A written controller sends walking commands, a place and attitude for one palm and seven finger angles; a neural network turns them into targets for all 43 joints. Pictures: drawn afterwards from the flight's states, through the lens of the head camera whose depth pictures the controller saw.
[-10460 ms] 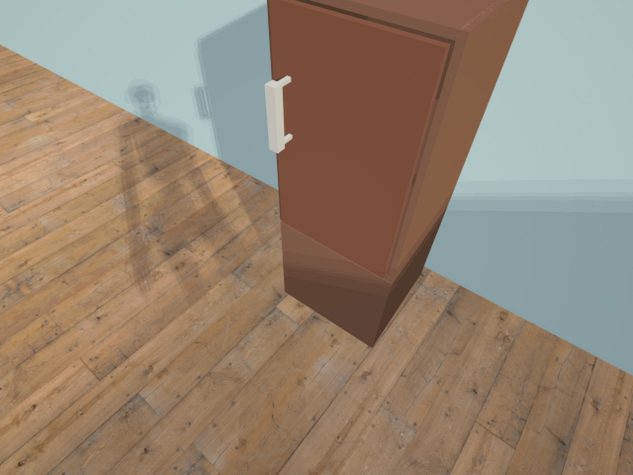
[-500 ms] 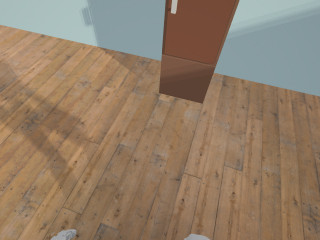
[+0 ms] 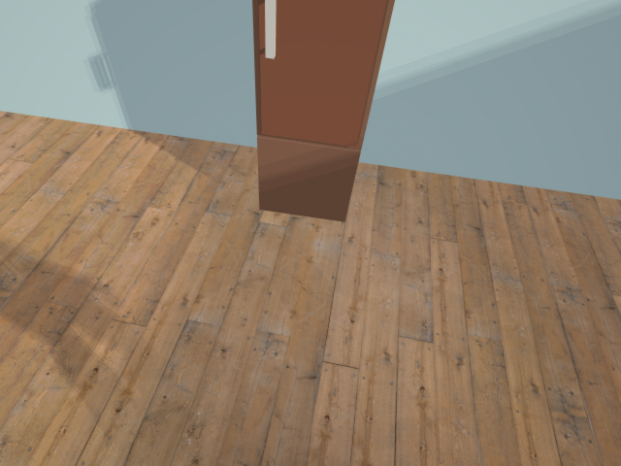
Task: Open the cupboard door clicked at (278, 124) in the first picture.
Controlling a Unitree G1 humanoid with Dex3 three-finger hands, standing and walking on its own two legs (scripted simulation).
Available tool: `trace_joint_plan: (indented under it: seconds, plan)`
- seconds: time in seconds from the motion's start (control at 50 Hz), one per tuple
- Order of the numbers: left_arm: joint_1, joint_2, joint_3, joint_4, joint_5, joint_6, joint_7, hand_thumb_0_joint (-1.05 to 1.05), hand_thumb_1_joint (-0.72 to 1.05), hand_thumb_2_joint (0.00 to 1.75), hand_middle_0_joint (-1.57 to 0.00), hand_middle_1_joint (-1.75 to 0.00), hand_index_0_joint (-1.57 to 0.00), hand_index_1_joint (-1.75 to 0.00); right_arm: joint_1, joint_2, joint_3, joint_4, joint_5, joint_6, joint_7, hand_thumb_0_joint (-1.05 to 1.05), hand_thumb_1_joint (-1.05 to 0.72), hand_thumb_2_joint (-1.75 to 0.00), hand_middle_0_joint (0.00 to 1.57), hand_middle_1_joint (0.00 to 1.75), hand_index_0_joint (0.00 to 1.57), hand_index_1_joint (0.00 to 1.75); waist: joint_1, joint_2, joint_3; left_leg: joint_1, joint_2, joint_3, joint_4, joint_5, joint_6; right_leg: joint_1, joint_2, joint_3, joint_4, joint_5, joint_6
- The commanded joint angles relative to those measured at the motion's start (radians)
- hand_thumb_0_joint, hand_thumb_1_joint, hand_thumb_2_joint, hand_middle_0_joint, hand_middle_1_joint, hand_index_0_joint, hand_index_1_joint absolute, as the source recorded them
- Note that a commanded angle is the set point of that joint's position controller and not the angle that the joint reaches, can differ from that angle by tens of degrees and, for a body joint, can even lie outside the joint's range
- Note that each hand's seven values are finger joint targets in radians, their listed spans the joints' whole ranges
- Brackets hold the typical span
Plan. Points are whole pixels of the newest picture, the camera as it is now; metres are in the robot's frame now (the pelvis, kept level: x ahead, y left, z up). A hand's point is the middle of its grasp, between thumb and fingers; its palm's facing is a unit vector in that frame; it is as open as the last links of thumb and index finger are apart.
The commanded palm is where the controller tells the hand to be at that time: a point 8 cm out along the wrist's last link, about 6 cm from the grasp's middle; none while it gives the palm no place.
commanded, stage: take the last steps up to it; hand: left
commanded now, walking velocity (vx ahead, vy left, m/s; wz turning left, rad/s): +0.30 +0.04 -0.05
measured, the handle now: (271, 25) +1.18 +0.17 +0.04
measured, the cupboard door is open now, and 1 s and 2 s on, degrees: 0 0 0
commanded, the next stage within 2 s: come to a stop and stand still in 1.54 s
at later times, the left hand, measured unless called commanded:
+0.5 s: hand (221, 422) +0.21 +0.14 -0.15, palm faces +0.03 -0.98 -0.21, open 7.2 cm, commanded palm none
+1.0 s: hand (197, 386) +0.27 +0.19 -0.18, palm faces +0.07 -0.99 -0.15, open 7.4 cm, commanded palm none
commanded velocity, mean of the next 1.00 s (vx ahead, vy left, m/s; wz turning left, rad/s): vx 0.30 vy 0.05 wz -0.01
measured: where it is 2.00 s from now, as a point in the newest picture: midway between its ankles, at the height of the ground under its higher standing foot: (297, 347)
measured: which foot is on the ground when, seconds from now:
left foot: down 0.00-0.40, up 0.42-0.84, down 0.86-1.00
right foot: up 0.00-0.36, down 0.38-0.86, up 0.88-1.00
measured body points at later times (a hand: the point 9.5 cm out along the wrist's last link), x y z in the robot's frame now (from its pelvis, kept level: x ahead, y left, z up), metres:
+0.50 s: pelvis +0.13 -0.04 +0.01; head +0.15 -0.06 +0.46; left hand +0.21 +0.19 -0.14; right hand +0.05 -0.25 -0.16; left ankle +0.05 +0.09 -0.66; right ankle +0.15 -0.13 -0.73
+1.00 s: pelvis +0.31 +0.02 +0.00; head +0.34 +0.04 +0.45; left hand +0.26 +0.24 -0.16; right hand +0.41 -0.21 -0.14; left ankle +0.35 +0.12 -0.73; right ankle +0.24 -0.10 -0.65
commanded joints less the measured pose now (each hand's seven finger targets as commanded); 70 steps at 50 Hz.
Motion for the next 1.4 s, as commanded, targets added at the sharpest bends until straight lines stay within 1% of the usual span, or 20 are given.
trace_joint_plan:
  seconds: [0.0, 0.14, 0.26, 0.32, 0.34, 0.38, 0.4, 0.5, 0.72, 0.8, 0.82, 0.84, 0.92, 1.0, 1.14, 1.22, 1.26, 1.28, 1.34, 1.38]
  plan:
    - [-0.091, 0.080, 0.026, -0.097, 0.011, -0.027, -0.007, 0.00, 0.90, 0.90, -0.20, -0.30, -0.20, -0.30, 0.189, -0.197, -0.044, -0.004, -0.004, -0.024, -0.026, 0.00, -0.90, -0.90, 0.20, 0.30, 0.20, 0.30, -0.055, 0.280, 0.081, 0.130, 0.334, -0.489, -0.462, -0.254, 0.138, -0.374, -0.036, 0.019, 0.441, -0.077, -0.017]
    - [-0.075, 0.025, 0.005, -0.047, 0.005, -0.039, -0.021, 0.00, 0.90, 0.90, -0.20, -0.30, -0.20, -0.30, 0.237, -0.112, -0.026, 0.057, 0.008, -0.057, -0.030, 0.00, -0.90, -0.90, 0.20, 0.30, 0.20, 0.30, -0.029, 0.152, 0.030, 0.260, 0.228, -0.157, -0.379, 0.330, 0.148, -0.321, -0.073, -0.058, 0.297, 0.092, 0.017]
    - [-0.134, 0.008, 0.002, -0.053, 0.005, -0.047, -0.020, 0.00, 0.90, 0.90, -0.20, -0.30, -0.20, -0.30, 0.253, -0.111, -0.037, 0.104, 0.003, -0.045, -0.019, 0.00, -0.90, -0.90, 0.20, 0.30, 0.20, 0.30, -0.035, 0.171, 0.095, 0.169, 0.233, -0.124, -0.364, 0.223, 0.159, -0.188, -0.059, -0.118, 0.081, 0.101, 0.015]
    - [0.010, 0.039, 0.018, -0.001, 0.006, -0.061, -0.015, 0.00, 0.90, 0.90, -0.20, -0.30, -0.20, -0.30, 0.210, -0.103, -0.036, 0.115, 0.013, -0.041, -0.016, 0.00, -0.90, -0.90, 0.20, 0.30, 0.20, 0.30, 0.042, 0.108, 0.054, 0.072, 0.166, -0.059, -0.200, 0.226, 0.104, 0.089, -0.023, -0.138, -0.114, 0.198, -0.001]
    - [0.131, 0.091, 0.033, 0.038, 0.008, -0.071, -0.007, 0.00, 0.90, 0.90, -0.20, -0.30, -0.20, -0.30, 0.198, -0.078, -0.034, 0.109, 0.022, -0.046, -0.010, 0.00, -0.90, -0.90, 0.20, 0.30, 0.20, 0.30, 0.094, 0.030, 0.007, -0.052, 0.108, -0.004, -0.035, 0.201, 0.069, 0.285, -0.103, -0.029, -0.167, 0.148, -0.035]
    - [0.324, 0.221, 0.061, 0.087, -0.002, -0.083, 0.011, 0.00, 0.90, 0.90, -0.20, -0.30, -0.20, -0.30, 0.146, -0.045, -0.030, 0.051, 0.026, -0.049, -0.002, 0.00, -0.90, -0.90, 0.20, 0.30, 0.20, 0.30, 0.142, -0.227, -0.052, -0.334, -0.025, 0.020, 0.454, -0.310, 0.020, 0.390, -0.474, 0.511, -0.432, -0.071, -0.200]
    - [0.254, 0.191, 0.053, 0.078, -0.004, -0.083, 0.015, 0.00, 0.90, 0.90, -0.20, -0.30, -0.20, -0.30, 0.098, -0.056, -0.044, 0.054, 0.022, -0.040, 0.000, 0.00, -0.90, -0.90, 0.20, 0.30, 0.20, 0.30, 0.116, -0.215, 0.012, -0.373, 0.015, -0.063, 0.576, -0.225, 0.026, 0.269, -0.459, 0.518, -0.477, -0.169, -0.189]
    - [0.112, 0.033, 0.012, 0.042, 0.001, -0.106, 0.023, 0.00, 0.90, 0.90, -0.20, -0.30, -0.20, -0.30, 0.138, 0.012, -0.040, 0.093, 0.003, -0.012, 0.014, 0.00, -0.90, -0.90, 0.20, 0.30, 0.20, 0.30, -0.005, -0.057, 0.054, -0.271, 0.093, -0.050, 0.471, 0.047, -0.023, 0.055, -0.311, 0.068, -0.466, 0.225, -0.123]
    - [0.174, 0.102, 0.014, 0.119, 0.007, -0.113, 0.022, 0.00, 0.90, 0.90, -0.20, -0.30, -0.20, -0.30, -0.129, -0.030, -0.034, -0.029, 0.013, -0.025, 0.044, 0.00, -0.90, -0.90, 0.20, 0.30, 0.20, 0.30, 0.031, -0.091, 0.089, -0.248, 0.056, 0.021, 0.083, 0.101, -0.028, 0.179, -0.327, -0.011, -0.418, 0.418, -0.123]
    - [0.158, 0.101, 0.022, 0.123, 0.001, -0.096, 0.023, 0.00, 0.90, 0.90, -0.20, -0.30, -0.20, -0.30, 0.027, -0.083, -0.043, 0.018, 0.005, -0.043, 0.028, 0.00, -0.90, -0.90, 0.20, 0.30, 0.20, 0.30, -0.052, -0.017, 0.020, 0.099, -0.008, 0.064, -0.098, 0.145, 0.002, 0.101, -0.261, -0.095, -0.148, 0.535, -0.074]
    - [0.184, 0.071, 0.017, 0.114, 0.000, -0.092, 0.020, 0.00, 0.90, 0.90, -0.20, -0.30, -0.20, -0.30, 0.152, -0.159, -0.059, 0.053, -0.003, -0.050, 0.018, 0.00, -0.90, -0.90, 0.20, 0.30, 0.20, 0.30, -0.088, 0.133, -0.072, 0.320, 0.106, -0.065, -0.126, 0.196, 0.038, -0.035, -0.186, -0.132, 0.078, 0.380, -0.036]
    - [0.205, 0.023, 0.006, 0.086, -0.011, -0.089, 0.014, 0.00, 0.90, 0.90, -0.20, -0.30, -0.20, -0.30, 0.257, -0.260, -0.084, 0.070, -0.011, -0.048, 0.002, 0.00, -0.90, -0.90, 0.20, 0.30, 0.20, 0.30, -0.112, 0.345, -0.151, 0.488, 0.333, -0.360, -0.198, 0.239, 0.140, -0.250, -0.057, -0.200, 0.342, -0.095, 0.004]
    - [0.075, 0.030, 0.011, 0.038, 0.005, -0.074, 0.003, 0.00, 0.90, 0.90, -0.20, -0.30, -0.20, -0.30, 0.071, -0.147, -0.054, 0.017, 0.008, -0.043, -0.014, 0.00, -0.90, -0.90, 0.20, 0.30, 0.20, 0.30, -0.043, 0.176, -0.002, 0.148, 0.336, -0.328, -0.382, -0.078, 0.153, -0.353, -0.142, -0.023, 0.625, 0.001, -0.014]
    - [0.106, -0.010, 0.011, 0.039, 0.010, -0.046, -0.005, 0.00, 0.90, 0.90, -0.20, -0.30, -0.20, -0.30, 0.056, -0.108, -0.043, 0.032, 0.009, -0.059, -0.017, 0.00, -0.90, -0.90, 0.20, 0.30, 0.20, 0.30, 0.005, 0.136, 0.002, 0.088, 0.271, -0.157, -0.406, 0.074, 0.151, -0.275, -0.139, -0.048, 0.445, 0.074, 0.008]
    - [-0.023, 0.005, 0.013, -0.025, 0.007, -0.045, -0.012, 0.00, 0.90, 0.90, -0.20, -0.30, -0.20, -0.30, 0.094, -0.118, -0.049, 0.067, 0.004, -0.053, -0.007, 0.00, -0.90, -0.90, 0.20, 0.30, 0.20, 0.30, 0.011, 0.124, 0.070, 0.065, 0.258, -0.094, -0.398, 0.100, 0.169, -0.162, -0.108, -0.087, 0.114, 0.159, 0.015]
    - [0.077, 0.055, 0.025, 0.006, 0.010, -0.060, -0.007, 0.00, 0.90, 0.90, -0.20, -0.30, -0.20, -0.30, 0.090, -0.107, -0.046, 0.085, 0.011, -0.042, -0.002, 0.00, -0.90, -0.90, 0.20, 0.30, 0.20, 0.30, 0.069, 0.041, 0.049, -0.006, 0.163, -0.018, -0.198, 0.086, 0.094, 0.115, -0.054, -0.110, -0.102, 0.213, -0.005]
    - [0.284, 0.210, 0.059, 0.059, 0.012, -0.082, 0.007, 0.00, 0.90, 0.90, -0.20, -0.30, -0.20, -0.30, 0.100, -0.035, -0.031, 0.051, 0.024, -0.050, 0.011, 0.00, -0.90, -0.90, 0.20, 0.30, 0.20, 0.30, 0.133, -0.256, -0.039, -0.304, -0.031, 0.120, 0.260, -0.192, 0.010, 0.403, -0.385, 0.376, -0.335, 0.061, -0.159]
    - [0.315, 0.216, 0.063, 0.067, 0.000, -0.089, 0.014, 0.00, 0.90, 0.90, -0.20, -0.30, -0.20, -0.30, 0.045, -0.074, -0.038, 0.034, 0.019, -0.049, 0.008, 0.00, -0.90, -0.90, 0.20, 0.30, 0.20, 0.30, 0.148, -0.235, -0.053, -0.362, -0.015, 0.015, 0.474, -0.296, 0.016, 0.390, -0.453, 0.510, -0.402, 0.158, -0.224]
    - [0.122, 0.112, 0.033, 0.016, -0.003, -0.094, 0.028, 0.00, 0.90, 0.90, -0.20, -0.30, -0.20, -0.30, 0.023, -0.056, -0.041, 0.054, 0.016, -0.046, 0.007, 0.00, -0.90, -0.90, 0.20, 0.30, 0.20, 0.30, 0.051, -0.026, -0.003, -0.354, 0.072, -0.091, 0.553, -0.083, 0.003, 0.220, -0.376, 0.239, -0.375, 0.344, -0.202]
    - [0.083, 0.074, 0.020, 0.015, -0.001, -0.104, 0.027, 0.00, 0.90, 0.90, -0.20, -0.30, -0.20, -0.30, 0.078, -0.023, -0.033, 0.073, 0.009, -0.029, 0.010, 0.00, -0.90, -0.90, 0.20, 0.30, 0.20, 0.30, 0.005, -0.052, -0.015, -0.273, 0.078, -0.060, 0.466, -0.029, -0.018, 0.135, -0.320, 0.090, -0.390, 0.440, -0.174]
